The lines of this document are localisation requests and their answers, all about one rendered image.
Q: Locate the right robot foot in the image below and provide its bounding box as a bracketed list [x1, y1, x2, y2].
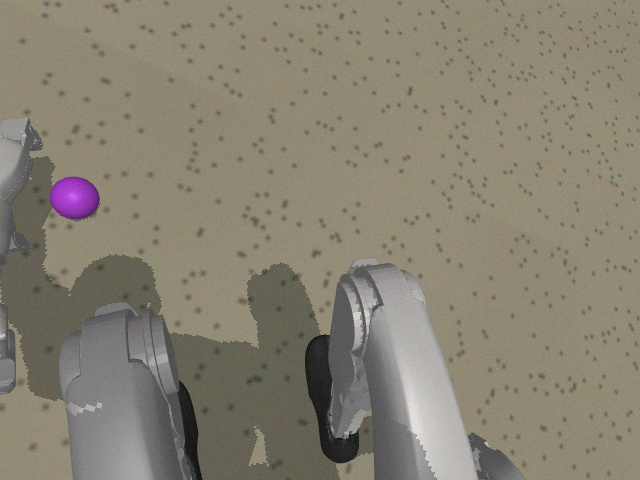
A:
[305, 335, 359, 463]

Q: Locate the ball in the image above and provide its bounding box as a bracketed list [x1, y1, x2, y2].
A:
[50, 177, 99, 219]

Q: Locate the left robot foot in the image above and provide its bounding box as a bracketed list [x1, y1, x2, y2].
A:
[177, 381, 202, 480]

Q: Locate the left robot arm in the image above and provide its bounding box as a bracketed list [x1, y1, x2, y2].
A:
[0, 199, 16, 395]

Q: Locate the left robot hand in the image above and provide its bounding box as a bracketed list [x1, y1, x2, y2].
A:
[0, 118, 43, 252]

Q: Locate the right robot hand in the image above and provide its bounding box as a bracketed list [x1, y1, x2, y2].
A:
[467, 433, 526, 480]

